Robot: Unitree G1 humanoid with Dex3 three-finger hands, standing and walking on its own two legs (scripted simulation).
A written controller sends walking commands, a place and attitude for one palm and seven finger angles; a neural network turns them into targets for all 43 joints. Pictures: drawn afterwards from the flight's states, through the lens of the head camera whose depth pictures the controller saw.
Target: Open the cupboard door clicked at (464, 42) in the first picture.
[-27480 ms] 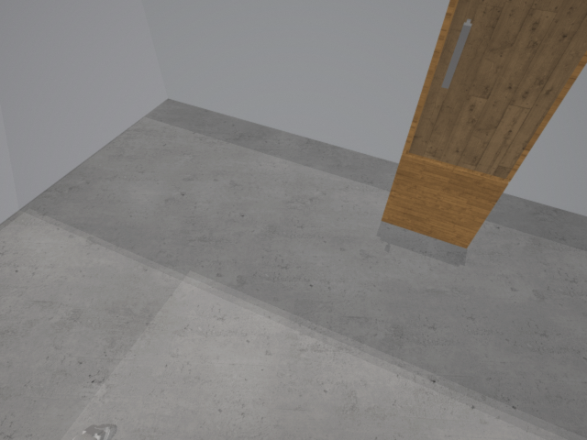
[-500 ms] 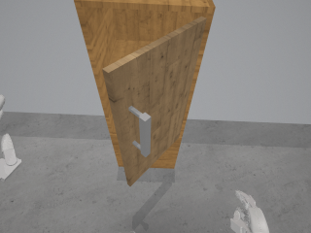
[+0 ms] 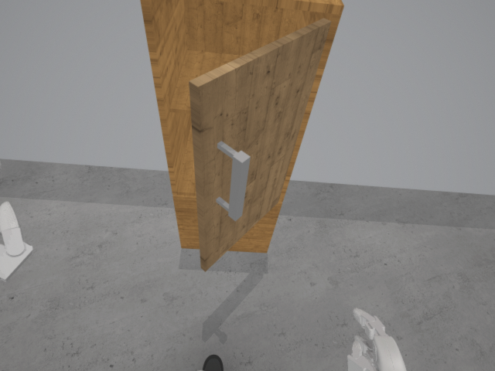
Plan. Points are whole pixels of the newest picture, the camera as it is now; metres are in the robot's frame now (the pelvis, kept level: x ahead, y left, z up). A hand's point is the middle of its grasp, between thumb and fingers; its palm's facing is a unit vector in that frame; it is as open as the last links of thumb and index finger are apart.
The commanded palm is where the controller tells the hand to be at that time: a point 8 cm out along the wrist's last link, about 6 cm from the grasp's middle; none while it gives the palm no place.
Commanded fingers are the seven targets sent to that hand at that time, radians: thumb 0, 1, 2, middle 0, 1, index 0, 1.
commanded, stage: step back with the hand held close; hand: left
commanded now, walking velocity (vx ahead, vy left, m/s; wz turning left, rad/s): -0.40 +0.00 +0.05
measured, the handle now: (230, 183) +0.43 +0.07 +0.04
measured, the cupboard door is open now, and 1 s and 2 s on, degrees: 50 50 50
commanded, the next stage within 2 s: stop stepping back and stand still in 0.08 s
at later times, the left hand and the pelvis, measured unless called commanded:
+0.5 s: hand out of the picture +0.08 +0.28 +0.16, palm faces +0.48 -0.78 -0.39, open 7.4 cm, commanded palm +0.04 +0.30 +0.18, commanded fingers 0.00 0.90 0.90 -0.20 -0.30 -0.20 -0.30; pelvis -0.10 +0.00 +0.00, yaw +0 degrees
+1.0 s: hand out of the picture +0.06 +0.27 +0.16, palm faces +0.44 -0.79 -0.43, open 7.4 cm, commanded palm +0.00 +0.31 +0.18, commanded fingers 0.00 0.90 0.90 -0.20 -0.30 -0.20 -0.30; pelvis -0.14 +0.01 +0.00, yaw -1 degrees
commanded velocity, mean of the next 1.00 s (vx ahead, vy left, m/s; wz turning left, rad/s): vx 0.06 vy -0.01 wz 0.02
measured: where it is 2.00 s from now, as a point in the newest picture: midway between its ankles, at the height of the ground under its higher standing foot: outside the picture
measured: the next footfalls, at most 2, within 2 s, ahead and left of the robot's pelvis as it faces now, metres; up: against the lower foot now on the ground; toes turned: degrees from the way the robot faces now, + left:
right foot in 0.06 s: -0.11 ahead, -0.07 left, +0.00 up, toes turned -4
left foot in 0.52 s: -0.07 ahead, +0.14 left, +0.00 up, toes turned +3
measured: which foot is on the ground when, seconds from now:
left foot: down 0.00-0.32, up 0.34-0.50, down 0.52-1.00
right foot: up 0.00-0.04, down 0.06-1.00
